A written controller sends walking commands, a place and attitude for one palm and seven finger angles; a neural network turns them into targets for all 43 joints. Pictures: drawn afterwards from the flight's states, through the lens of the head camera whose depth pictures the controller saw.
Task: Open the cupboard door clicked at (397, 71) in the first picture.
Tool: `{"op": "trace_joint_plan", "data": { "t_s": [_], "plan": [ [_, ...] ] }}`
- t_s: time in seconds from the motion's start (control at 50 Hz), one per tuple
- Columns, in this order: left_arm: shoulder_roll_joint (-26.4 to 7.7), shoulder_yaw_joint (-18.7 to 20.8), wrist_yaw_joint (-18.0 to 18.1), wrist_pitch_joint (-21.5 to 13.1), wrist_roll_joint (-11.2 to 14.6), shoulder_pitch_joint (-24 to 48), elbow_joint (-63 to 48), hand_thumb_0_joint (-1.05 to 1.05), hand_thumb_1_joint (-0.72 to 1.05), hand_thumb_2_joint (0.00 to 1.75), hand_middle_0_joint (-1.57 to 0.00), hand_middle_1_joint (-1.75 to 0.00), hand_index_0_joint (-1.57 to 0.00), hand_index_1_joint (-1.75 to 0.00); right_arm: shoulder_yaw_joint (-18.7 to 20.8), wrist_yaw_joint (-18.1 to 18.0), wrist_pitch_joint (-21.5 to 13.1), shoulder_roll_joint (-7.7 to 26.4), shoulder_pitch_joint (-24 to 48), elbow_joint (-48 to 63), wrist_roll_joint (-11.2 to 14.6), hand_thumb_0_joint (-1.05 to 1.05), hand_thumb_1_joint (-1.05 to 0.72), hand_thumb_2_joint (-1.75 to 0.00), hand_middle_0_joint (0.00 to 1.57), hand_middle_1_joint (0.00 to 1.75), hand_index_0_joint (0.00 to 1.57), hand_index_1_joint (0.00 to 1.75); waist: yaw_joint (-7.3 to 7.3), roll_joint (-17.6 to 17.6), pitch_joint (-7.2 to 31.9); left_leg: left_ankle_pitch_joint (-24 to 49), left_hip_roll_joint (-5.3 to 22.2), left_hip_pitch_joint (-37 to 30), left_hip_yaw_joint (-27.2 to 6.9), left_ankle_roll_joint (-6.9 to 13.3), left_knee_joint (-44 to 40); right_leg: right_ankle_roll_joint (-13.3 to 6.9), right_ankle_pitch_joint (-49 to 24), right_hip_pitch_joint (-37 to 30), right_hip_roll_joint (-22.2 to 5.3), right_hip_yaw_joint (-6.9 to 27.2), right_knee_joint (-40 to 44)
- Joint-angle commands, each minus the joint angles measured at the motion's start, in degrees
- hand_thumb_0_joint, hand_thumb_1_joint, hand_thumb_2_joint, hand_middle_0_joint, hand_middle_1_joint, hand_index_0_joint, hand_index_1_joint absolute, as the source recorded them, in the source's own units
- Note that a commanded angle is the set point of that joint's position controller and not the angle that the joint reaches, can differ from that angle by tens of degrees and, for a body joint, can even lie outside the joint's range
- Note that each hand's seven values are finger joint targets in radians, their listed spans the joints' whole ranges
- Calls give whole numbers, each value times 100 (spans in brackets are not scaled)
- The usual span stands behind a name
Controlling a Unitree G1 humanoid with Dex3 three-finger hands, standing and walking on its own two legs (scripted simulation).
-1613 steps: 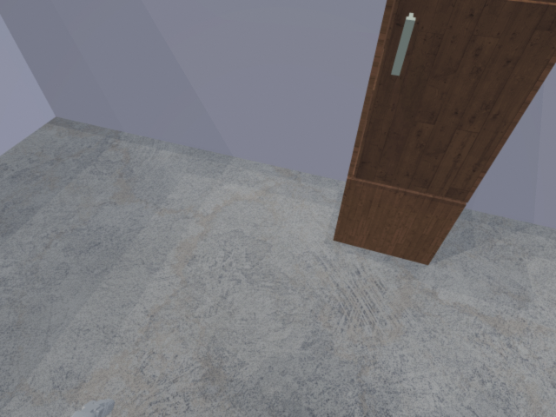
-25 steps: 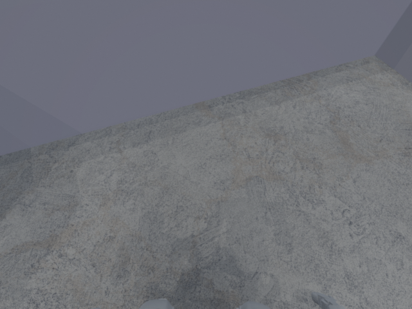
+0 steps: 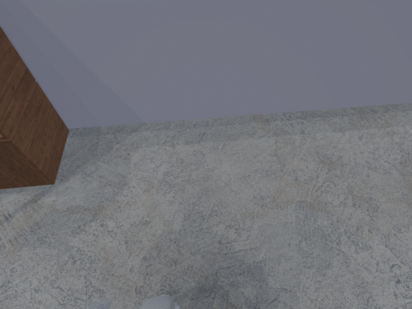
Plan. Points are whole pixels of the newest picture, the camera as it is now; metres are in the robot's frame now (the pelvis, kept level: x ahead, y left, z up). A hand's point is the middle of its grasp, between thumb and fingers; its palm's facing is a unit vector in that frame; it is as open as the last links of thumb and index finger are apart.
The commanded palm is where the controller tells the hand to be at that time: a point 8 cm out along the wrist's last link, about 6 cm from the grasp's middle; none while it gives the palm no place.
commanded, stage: turn to face it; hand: left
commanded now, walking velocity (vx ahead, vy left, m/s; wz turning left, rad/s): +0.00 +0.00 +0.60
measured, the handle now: out of the picture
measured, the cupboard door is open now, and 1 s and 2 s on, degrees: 44 44 44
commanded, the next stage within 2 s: take the last steps up to it in 1.32 s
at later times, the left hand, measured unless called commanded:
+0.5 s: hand out of the picture +0.03 +0.19 -0.15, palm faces +0.32 -0.90 -0.30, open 7.4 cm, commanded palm none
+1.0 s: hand out of the picture -0.03 +0.21 -0.16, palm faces +0.59 -0.76 -0.27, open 7.4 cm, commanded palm none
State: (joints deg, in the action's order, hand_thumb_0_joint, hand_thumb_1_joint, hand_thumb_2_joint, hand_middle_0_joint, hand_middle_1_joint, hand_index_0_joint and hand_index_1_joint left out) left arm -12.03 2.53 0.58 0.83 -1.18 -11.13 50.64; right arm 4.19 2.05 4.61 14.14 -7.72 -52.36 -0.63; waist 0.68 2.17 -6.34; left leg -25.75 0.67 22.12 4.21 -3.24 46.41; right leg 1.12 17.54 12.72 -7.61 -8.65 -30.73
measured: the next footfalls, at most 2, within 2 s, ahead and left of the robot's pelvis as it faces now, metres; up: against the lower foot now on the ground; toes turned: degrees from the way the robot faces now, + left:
left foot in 0.06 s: +0.05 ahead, +0.13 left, +0.00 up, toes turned +6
right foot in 0.36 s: +0.08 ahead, -0.14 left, +0.00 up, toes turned +11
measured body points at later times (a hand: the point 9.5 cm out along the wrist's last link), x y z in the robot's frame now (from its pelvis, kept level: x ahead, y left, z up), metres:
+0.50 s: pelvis +0.01 -0.03 +0.00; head +0.06 -0.04 +0.44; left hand +0.02 +0.24 -0.13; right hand +0.17 -0.26 -0.16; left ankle -0.04 +0.09 -0.66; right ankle +0.04 -0.15 -0.74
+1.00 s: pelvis +0.01 -0.03 +0.00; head +0.05 -0.01 +0.44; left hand -0.06 +0.25 -0.14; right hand +0.22 -0.19 -0.14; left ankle -0.03 +0.09 -0.74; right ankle +0.10 -0.16 -0.71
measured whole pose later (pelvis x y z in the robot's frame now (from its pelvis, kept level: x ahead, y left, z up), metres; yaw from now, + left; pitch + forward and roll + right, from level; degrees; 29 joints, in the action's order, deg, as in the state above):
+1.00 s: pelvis +0.01 -0.03 +0.00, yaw +36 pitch +0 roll -1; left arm -15.0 4.2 0.1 3.2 -0.4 -8.1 50.9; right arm 2.8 0.4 3.1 12.5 -9.8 -52.5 -1.7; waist 0.5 -0.3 -5.0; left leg -12.4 -1.5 18.0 -5.3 0.1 30.1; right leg 4.0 25.5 21.9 -3.1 -0.4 -46.7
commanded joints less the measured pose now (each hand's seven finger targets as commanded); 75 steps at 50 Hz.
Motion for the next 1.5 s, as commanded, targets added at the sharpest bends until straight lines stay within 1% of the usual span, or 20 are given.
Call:
{"op": "trace_joint_plan", "data": {
  "t_s": [0.0, 0.04, 0.08, 0.14, 0.3, 0.34, 0.42, 0.56, 0.64, 0.68, 0.7, 0.98, 1.0, 1.04, 1.12, 1.26, 1.3, 1.34, 1.36, 1.48],
  "plan": [
    [-1289, 388, 55, -72, 39, -205, -265, 0, 90, 90, -20, -30, -20, -30, 75, -35, -294, 439, -181, 426, 0, 0, -90, -90, 20, 30, 20, 30, 42, 439, 1061, 1401, -50, -1070, 99, 121, -2035, -218, -2626, -343, -1074, 294, -435],
    [-684, 228, 9, -9, 95, 52, -613, 0, 90, 90, -20, -30, -20, -30, 342, -143, -342, 1482, -938, 354, -68, 0, -90, -90, 20, 30, 20, 30, 478, -2076, 1346, 4505, 2210, -2409, -2921, 1391, -2560, 498, 1954, 2017, 64, 35, -2744],
    [-771, 241, 32, 53, 52, 369, -829, 0, 90, 90, -20, -30, -20, -30, 323, -222, -312, 1601, -949, 337, -104, 0, -90, -90, 20, 30, 20, 30, 395, -1093, 1137, 3279, 2269, -1604, -2629, 1735, -2518, 336, 1688, 1980, 0, 820, -3502],
    [-760, 279, -11, 125, 20, 365, -489, 0, 90, 90, -20, -30, -20, -30, 188, -304, -364, 1088, -259, 462, -93, 0, -90, -90, 20, 30, 20, 30, 131, -1497, 750, 2964, 1306, -1066, -2000, 1159, -2598, 348, 888, 1809, 139, 890, -3243],
    [-752, 289, 15, 44, 86, -439, -240, 0, 90, 90, -20, -30, -20, -30, 249, -274, -255, 1113, 235, 568, -56, 0, -90, -90, 20, 30, 20, 30, -296, -870, 950, 2052, 807, -76, -2051, 890, -2025, 223, -8, -493, 607, 634, 95],
    [-1642, 461, 102, -58, -59, -670, -256, 0, 90, 90, -20, -30, -20, -30, 164, -197, -251, 455, 306, 773, 21, 0, -90, -90, 20, 30, 20, 30, -479, 1748, 765, -478, -553, 1439, -551, 67, 209, -570, 20, -1217, -1661, 3019, 1817],
    [-1012, 256, 134, -60, 18, 209, -507, 0, 90, 90, -20, -30, -20, -30, 215, -60, -112, 553, 115, 439, -42, 0, -90, -90, 20, 30, 20, 30, 16, 1177, 413, 4, 63, 1128, -609, 10, 2366, -700, -1272, -106, -1137, 1545, 1428],
    [-1262, 344, 121, -120, -28, -500, -233, 0, 90, 90, -20, -30, -20, -30, 10, -1, -201, 184, 586, 558, 24, 0, -90, -90, 20, 30, 20, 30, -365, 830, 845, -31, -11, 423, 142, -40, -213, -726, -3484, -1216, -1244, 661, 605],
    [-1293, 393, 54, -91, 38, -302, -201, 0, 90, 90, -20, -30, -20, -30, 61, -40, -286, 444, -69, 438, -2, 0, -90, -90, 20, 30, 20, 30, 22, 627, 1031, 1299, -42, -974, 137, 145, -1955, -257, -2997, -532, -1165, 187, -384],
    [-684, 237, 0, -27, 103, -13, -573, 0, 90, 90, -20, -30, -20, -30, 340, -150, -341, 1504, -896, 316, -69, 0, -90, -90, 20, 30, 20, 30, 496, -2069, 1305, 4576, 2194, -2512, -2869, 1371, -2531, 493, 1885, 1985, 8, -87, -2754],
    [-800, 225, 41, 59, 56, 314, -663, 0, 90, 90, -20, -30, -20, -30, 337, -213, -287, 1598, -1137, 182, -61, 0, -90, -90, 20, 30, 20, 30, 546, -1630, 1361, 4764, 2336, -2334, -2771, 1751, -2436, 377, 2054, 2099, 41, 657, -3401],
    [-698, 257, 16, 76, 75, -207, -262, 0, 90, 90, -20, -30, -20, -30, 243, -261, -254, 1092, 80, 441, -81, 0, -90, -90, 20, 30, 20, 30, -177, -1084, 808, 1814, 874, -183, -2263, 999, -2424, 219, 276, -182, 659, 649, -300],
    [-823, 298, 35, 28, 70, -470, -200, 0, 90, 90, -20, -30, -20, -30, 228, -250, -244, 990, 183, 481, -38, 0, -90, -90, 20, 30, 20, 30, -314, -761, 871, 1521, 606, 159, -2087, 774, -2088, 178, -138, -780, 549, 742, 575],
    [-1644, 443, 111, -55, -53, -536, -257, 0, 90, 90, -20, -30, -20, -30, 143, -187, -262, 448, 230, 669, 15, 0, -90, -90, 20, 30, 20, 30, -452, 1656, 746, -596, -540, 1315, -593, 98, 348, -754, 20, -1048, -1797, 3075, 1844],
    [-1018, 255, 126, -53, -3, 344, -451, 0, 90, 90, -20, -30, -20, -30, 184, -74, -116, 499, -60, 346, -42, 0, -90, -90, 20, 30, 20, 30, 56, 1222, 448, -51, 48, 862, -588, 76, 2088, -769, -963, 81, -1103, 1552, 1453],
    [-1259, 322, 96, -124, -40, -477, -16, 0, 90, 90, -20, -30, -20, -30, -38, -103, -286, 116, 122, 280, 25, 0, -90, -90, 20, 30, 20, 30, -234, 825, 838, 203, -190, -164, 91, 62, -1042, -664, -3340, -910, -1052, 966, 395],
    [-1172, 306, 57, -103, 49, -348, 3, 0, 90, 90, -20, -30, -20, -30, -17, -136, -363, 331, -319, 125, 15, 0, -90, -90, 20, 30, 20, 30, 38, 421, 996, 1583, -46, -1281, -124, 184, -2292, -223, -2674, -285, -824, 641, -239],
    [-592, 146, 27, -20, 118, -237, -208, 0, 90, 90, -20, -30, -20, -30, 177, -246, -397, 1185, -712, 111, -68, 0, -90, -90, 20, 30, 20, 30, 232, -1793, 1195, 4292, 2006, -2142, -2492, 1286, -2620, 388, 1579, 1430, 115, 228, -1912],
    [-645, 140, 60, 57, 92, -24, -240, 0, 90, 90, -20, -30, -20, -30, 159, -301, -340, 1262, -749, 63, -102, 0, -90, -90, 20, 30, 20, 30, 289, -1539, 1148, 4151, 2140, -1677, -2358, 1626, -2586, 267, 1875, 1226, 130, 683, -2529],
    [-432, 150, -97, 35, 21, 105, 32, 0, 90, 90, -20, -30, -20, -30, 22, -364, -441, 880, -416, 20, -134, 0, -90, -90, 20, 30, 20, 30, 86, -1298, 765, 2128, 1244, -1293, -1770, 1314, -2737, 88, 1315, 1100, 403, 527, -1946]
  ]
}}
